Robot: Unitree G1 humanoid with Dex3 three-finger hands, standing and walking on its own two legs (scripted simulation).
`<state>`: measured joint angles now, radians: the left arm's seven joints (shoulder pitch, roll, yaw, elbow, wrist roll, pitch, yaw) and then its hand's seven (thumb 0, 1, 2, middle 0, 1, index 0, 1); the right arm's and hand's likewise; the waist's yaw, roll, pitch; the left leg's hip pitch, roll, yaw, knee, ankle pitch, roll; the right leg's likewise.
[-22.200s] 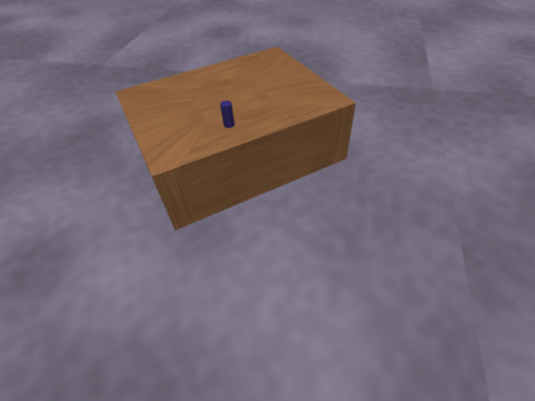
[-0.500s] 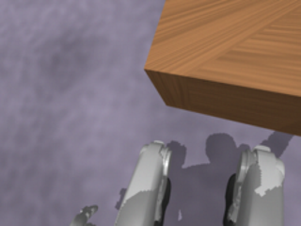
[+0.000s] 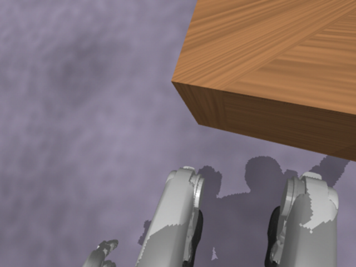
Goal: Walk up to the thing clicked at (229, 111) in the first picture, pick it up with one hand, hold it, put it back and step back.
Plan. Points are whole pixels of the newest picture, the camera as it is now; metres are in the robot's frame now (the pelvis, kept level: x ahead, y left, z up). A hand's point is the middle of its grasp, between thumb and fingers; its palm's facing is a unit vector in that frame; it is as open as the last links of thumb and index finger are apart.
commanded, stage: withdraw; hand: right
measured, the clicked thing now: out of the picture +0.53 -0.33 +0.01
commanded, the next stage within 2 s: rise in 0.44 s
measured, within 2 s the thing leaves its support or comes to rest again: neither
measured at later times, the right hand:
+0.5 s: hand out of the picture +0.52 -0.41 +0.12, palm faces +0.47 +0.88 -0.04, open 16.5 cm
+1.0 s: hand out of the picture +0.43 -0.45 +0.21, palm faces +0.53 +0.75 -0.40, open 17.0 cm
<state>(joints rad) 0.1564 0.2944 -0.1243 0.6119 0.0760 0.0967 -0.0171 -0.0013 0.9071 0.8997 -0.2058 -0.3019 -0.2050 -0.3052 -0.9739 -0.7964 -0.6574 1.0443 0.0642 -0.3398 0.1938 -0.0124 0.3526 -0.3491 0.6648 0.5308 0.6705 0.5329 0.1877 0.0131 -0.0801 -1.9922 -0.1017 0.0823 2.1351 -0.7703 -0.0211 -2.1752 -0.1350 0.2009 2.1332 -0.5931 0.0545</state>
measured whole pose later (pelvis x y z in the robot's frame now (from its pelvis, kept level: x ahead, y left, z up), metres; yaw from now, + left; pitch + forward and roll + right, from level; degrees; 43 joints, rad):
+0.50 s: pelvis +0.00 +0.00 +0.05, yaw -1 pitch +35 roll +8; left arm 0.16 0.27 -0.11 0.62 0.03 0.10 0.00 0.00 0.90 0.89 -0.20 -0.29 -0.20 -0.30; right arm -1.00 -0.90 -0.68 1.03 0.06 -0.25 0.23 -0.01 0.36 -0.08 0.13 0.09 0.12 0.09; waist 0.18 -0.01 -0.10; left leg -1.84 -0.09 0.08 1.97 -0.75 -0.02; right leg -2.02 -0.14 0.17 1.98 -0.58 0.04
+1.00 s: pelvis +0.04 -0.02 +0.22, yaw -7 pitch +27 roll +7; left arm 0.25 0.25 -0.05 0.63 -0.02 0.14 -0.01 0.00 0.90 0.90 -0.21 -0.29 -0.21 -0.30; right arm -0.69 -0.74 -0.46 1.07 -0.09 -0.09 -0.07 -0.01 0.45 -0.10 0.07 0.07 0.07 0.07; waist 0.13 -0.03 -0.13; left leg -1.20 -0.05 0.05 1.32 -0.59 -0.03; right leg -1.38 -0.13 0.08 1.39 -0.49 0.02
